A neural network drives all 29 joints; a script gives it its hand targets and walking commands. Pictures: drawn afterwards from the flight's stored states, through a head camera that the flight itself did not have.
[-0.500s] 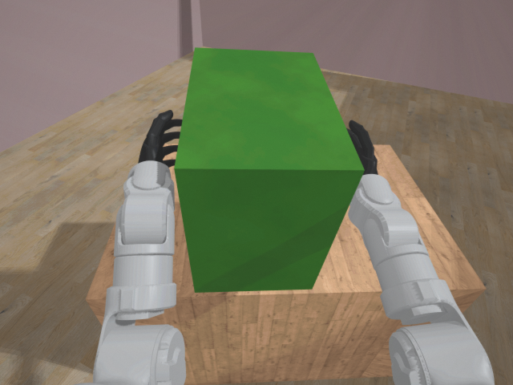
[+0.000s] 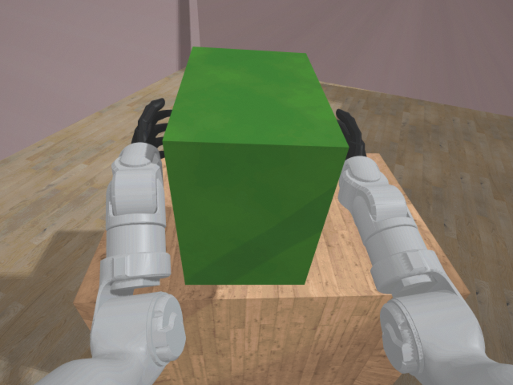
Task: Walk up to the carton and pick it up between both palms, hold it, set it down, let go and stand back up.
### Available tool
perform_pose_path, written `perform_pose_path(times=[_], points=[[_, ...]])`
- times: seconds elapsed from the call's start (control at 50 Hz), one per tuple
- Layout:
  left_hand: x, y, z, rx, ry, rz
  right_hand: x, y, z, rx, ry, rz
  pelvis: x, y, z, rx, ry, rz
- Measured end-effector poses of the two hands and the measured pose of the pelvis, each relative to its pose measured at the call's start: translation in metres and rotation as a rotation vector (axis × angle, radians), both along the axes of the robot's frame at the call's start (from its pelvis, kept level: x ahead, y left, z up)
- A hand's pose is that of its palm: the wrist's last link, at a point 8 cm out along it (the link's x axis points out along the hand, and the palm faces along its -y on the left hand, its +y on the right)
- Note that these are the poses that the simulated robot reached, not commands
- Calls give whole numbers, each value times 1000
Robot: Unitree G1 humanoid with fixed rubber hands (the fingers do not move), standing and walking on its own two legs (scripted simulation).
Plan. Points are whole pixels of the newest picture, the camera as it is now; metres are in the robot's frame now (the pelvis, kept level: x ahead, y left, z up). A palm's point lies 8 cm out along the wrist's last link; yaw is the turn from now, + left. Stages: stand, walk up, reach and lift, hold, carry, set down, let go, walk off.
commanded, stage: hold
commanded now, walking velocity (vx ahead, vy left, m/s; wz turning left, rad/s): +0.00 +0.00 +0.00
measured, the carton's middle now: (248, 164) +0.45 +0.02 +0.15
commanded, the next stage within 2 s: none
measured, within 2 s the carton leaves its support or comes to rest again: neither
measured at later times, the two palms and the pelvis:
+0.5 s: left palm (138, 144) +0.37 +0.17 +0.24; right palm (349, 156) +0.36 -0.13 +0.23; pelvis -0.01 +0.03 +0.00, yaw -1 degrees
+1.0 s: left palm (141, 144) +0.36 +0.17 +0.24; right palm (352, 159) +0.36 -0.14 +0.22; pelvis +0.01 +0.01 +0.00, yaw +0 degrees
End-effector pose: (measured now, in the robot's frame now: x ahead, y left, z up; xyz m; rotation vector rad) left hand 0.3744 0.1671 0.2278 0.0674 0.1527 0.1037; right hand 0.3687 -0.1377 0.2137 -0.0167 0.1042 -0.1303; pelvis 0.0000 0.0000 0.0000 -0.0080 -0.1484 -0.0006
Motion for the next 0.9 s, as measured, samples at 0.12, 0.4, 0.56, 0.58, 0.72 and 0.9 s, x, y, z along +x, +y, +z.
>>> perform_pose_path(times=[0.12,0.4,0.56,0.58,0.72,0.9], points=[[-9,12,-3,22,-39,9,-3,11,0,38,-43,10,-2,5,0,-10,-2,10],[-16,14,23,31,-50,9,-15,15,11,68,-49,-4,-9,27,-1,-8,-9,-11],[-6,3,7,25,-7,11,-4,3,12,33,-14,2,-6,23,1,-4,17,-24],[-6,2,5,20,-10,13,-3,2,12,29,-17,4,-5,21,1,-4,21,-25],[-9,-8,9,5,-48,30,-2,-8,16,44,-56,14,8,10,1,-11,17,-15],[-8,-8,16,30,-30,10,-3,-8,8,58,-30,2,13,6,0,-5,-17,5]])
